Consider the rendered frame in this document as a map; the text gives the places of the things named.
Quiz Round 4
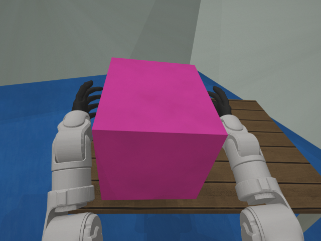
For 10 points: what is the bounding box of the carton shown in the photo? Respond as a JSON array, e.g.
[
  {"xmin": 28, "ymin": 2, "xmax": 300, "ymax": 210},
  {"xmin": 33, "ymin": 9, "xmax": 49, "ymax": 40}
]
[{"xmin": 92, "ymin": 57, "xmax": 228, "ymax": 200}]

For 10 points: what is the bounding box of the left robot forearm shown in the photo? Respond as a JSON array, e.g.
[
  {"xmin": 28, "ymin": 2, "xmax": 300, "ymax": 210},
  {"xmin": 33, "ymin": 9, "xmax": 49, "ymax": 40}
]
[{"xmin": 42, "ymin": 110, "xmax": 95, "ymax": 241}]

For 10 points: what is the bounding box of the left robot hand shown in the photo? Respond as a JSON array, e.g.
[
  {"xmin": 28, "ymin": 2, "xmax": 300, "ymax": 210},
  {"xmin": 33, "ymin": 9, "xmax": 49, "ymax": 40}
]
[{"xmin": 71, "ymin": 80, "xmax": 103, "ymax": 119}]

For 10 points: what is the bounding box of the right robot hand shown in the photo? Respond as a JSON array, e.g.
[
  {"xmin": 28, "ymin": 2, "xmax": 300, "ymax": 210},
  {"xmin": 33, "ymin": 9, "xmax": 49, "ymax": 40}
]
[{"xmin": 207, "ymin": 86, "xmax": 232, "ymax": 117}]

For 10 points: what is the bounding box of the left robot upper arm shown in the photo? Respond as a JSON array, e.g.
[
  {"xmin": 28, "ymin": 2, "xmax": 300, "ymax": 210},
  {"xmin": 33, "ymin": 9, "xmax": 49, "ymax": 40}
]
[{"xmin": 43, "ymin": 212, "xmax": 103, "ymax": 241}]

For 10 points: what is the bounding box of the right robot upper arm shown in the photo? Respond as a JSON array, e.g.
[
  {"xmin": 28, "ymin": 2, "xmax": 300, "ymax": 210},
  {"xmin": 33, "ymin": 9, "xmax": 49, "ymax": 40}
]
[{"xmin": 240, "ymin": 203, "xmax": 303, "ymax": 241}]

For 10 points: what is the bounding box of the table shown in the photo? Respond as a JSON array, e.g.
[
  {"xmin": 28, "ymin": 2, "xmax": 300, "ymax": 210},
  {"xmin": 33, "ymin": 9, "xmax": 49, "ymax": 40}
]
[{"xmin": 68, "ymin": 98, "xmax": 321, "ymax": 233}]

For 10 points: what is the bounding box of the right robot forearm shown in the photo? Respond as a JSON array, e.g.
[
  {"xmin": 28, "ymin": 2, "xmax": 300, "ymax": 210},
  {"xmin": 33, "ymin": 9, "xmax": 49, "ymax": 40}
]
[{"xmin": 220, "ymin": 114, "xmax": 304, "ymax": 241}]

